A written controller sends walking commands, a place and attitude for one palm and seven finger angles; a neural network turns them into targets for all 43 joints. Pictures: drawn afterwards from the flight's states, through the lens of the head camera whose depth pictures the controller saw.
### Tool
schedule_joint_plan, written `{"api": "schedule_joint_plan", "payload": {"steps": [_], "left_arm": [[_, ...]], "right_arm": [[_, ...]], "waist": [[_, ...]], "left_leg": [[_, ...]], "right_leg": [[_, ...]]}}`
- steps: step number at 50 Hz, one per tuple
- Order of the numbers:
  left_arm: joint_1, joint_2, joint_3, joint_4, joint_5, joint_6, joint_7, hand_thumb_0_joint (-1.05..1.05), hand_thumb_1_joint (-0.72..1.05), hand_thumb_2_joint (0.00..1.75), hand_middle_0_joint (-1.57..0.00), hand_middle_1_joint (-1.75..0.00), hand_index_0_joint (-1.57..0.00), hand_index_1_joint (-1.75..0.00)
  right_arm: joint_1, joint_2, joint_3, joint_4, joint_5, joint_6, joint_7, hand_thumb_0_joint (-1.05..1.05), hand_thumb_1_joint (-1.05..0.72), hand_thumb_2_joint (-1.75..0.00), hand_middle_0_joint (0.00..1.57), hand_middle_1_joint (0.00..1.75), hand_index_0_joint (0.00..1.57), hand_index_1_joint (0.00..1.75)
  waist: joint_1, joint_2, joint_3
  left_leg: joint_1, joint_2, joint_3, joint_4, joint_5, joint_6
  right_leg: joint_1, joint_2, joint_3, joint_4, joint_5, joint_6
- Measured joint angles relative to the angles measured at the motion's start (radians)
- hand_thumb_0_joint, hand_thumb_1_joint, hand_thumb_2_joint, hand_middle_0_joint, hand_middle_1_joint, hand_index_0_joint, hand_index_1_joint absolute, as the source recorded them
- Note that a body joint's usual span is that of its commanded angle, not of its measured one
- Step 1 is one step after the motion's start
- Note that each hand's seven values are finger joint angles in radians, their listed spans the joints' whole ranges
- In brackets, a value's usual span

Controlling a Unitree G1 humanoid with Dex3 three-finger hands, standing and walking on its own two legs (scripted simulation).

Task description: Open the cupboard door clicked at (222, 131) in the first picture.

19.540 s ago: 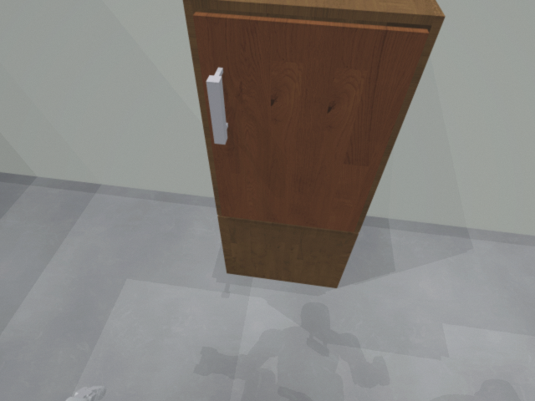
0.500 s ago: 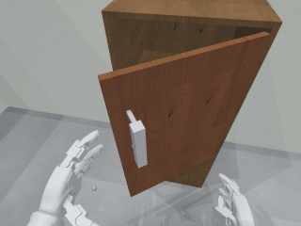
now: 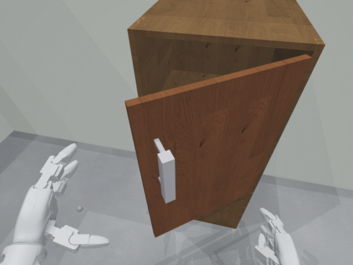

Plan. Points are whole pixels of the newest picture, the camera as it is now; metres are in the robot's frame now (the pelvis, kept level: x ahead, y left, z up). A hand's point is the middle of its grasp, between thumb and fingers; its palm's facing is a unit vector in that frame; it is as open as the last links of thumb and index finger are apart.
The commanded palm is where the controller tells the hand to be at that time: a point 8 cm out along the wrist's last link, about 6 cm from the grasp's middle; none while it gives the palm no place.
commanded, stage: draw the hand back to the body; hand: left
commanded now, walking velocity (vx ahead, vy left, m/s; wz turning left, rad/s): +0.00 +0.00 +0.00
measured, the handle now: (163, 171) +0.29 +0.07 +0.09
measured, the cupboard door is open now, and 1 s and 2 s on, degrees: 37 37 37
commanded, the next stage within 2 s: step back with the hand held close in 0.94 s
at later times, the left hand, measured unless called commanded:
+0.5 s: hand (53, 179) +0.20 +0.24 +0.17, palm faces +0.40 -0.82 -0.41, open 9.8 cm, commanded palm +0.16 +0.29 +0.18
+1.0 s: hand (50, 179) +0.20 +0.24 +0.18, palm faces +0.42 -0.81 -0.40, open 7.4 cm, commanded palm +0.15 +0.28 +0.19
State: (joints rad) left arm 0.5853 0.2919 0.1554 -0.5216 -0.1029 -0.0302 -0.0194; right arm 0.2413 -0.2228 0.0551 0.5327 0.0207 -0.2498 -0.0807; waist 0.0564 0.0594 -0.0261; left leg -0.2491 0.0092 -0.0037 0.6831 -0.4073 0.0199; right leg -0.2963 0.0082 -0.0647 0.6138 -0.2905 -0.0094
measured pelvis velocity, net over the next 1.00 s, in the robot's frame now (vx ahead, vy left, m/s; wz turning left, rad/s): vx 0.01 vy -0.01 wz -0.03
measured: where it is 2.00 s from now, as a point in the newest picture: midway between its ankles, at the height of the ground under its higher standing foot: outside the picture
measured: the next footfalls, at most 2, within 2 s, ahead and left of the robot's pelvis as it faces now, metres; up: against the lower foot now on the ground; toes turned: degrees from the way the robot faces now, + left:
right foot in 1.94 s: -0.07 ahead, -0.11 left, +0.00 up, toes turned +2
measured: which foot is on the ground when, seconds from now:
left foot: down 0.00-1.00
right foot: down 0.00-1.00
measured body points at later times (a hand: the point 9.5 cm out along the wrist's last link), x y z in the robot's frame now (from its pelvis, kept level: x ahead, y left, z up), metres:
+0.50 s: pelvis +0.02 +0.00 +0.02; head +0.00 -0.03 +0.47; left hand +0.18 +0.28 +0.19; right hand +0.21 -0.22 -0.06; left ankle -0.02 +0.10 -0.72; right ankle +0.02 -0.12 -0.72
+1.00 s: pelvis +0.01 -0.01 +0.02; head -0.01 -0.04 +0.47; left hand +0.17 +0.28 +0.20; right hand +0.19 -0.23 -0.07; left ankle -0.02 +0.10 -0.72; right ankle +0.02 -0.12 -0.72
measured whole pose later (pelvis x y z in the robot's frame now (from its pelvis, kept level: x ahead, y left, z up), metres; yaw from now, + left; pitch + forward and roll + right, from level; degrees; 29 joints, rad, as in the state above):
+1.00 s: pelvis +0.01 -0.01 +0.02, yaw -2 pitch -5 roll -1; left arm 0.47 0.33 0.32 -0.40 -0.05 -0.08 0.10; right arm 0.19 -0.22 0.02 0.66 0.00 -0.14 -0.06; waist 0.07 0.07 0.03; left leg -0.03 0.02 0.02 0.41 -0.29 0.00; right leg -0.11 0.02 -0.04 0.39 -0.19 -0.02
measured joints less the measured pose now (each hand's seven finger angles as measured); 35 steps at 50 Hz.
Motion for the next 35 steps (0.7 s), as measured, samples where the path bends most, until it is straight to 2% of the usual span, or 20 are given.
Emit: {"api": "schedule_joint_plan", "payload": {"steps": [4, 9, 30, 35], "left_arm": [[0.017, -0.008, -0.012, -0.004, 0.047, -0.018, 0.079, -0.01, -0.22, 0.42, -0.16, -0.3, -0.16, -0.3], [-0.002, 0.007, 0.01, 0.026, 0.068, -0.027, 0.116, -0.01, -0.06, 0.49, -0.17, -0.3, -0.17, -0.3], [-0.112, 0.051, 0.168, 0.101, 0.052, -0.04, 0.128, 0.0, 0.66, 0.8, -0.2, -0.3, -0.2, -0.3], [-0.124, 0.039, 0.174, 0.116, 0.049, -0.042, 0.128, 0.01, 0.79, 0.85, -0.2, -0.3, -0.2, -0.3]], "right_arm": [[-0.001, 0.005, -0.002, 0.024, -0.011, 0.023, -0.001, 0.02, -0.9, -0.9, 0.2, 0.3, 0.2, 0.3], [-0.011, 0.008, -0.002, 0.062, -0.018, 0.047, -0.002, 0.02, -0.9, -0.9, 0.2, 0.3, 0.2, 0.3], [-0.057, -0.005, -0.033, 0.108, -0.018, 0.107, 0.016, 0.02, -0.9, -0.9, 0.2, 0.3, 0.2, 0.3], [-0.059, -0.01, -0.037, 0.11, -0.016, 0.113, 0.022, 0.02, -0.9, -0.9, 0.2, 0.3, 0.2, 0.3]], "waist": [[0.006, -0.003, 0.02], [0.013, 0.001, 0.041], [0.02, 0.013, 0.052], [0.018, 0.014, 0.056]], "left_leg": [[0.052, -0.005, 0.005, -0.063, 0.027, 0.002], [0.107, -0.01, 0.01, -0.129, 0.054, 0.003], [0.213, -0.001, 0.024, -0.26, 0.101, -0.009], [0.217, 0.001, 0.024, -0.268, 0.107, -0.011]], "right_leg": [[0.047, -0.003, 0.005, -0.053, 0.022, 0.001], [0.096, -0.007, 0.011, -0.105, 0.041, 0.003], [0.182, 0.006, 0.025, -0.205, 0.077, -0.006], [0.185, 0.008, 0.025, -0.212, 0.082, -0.009]]}}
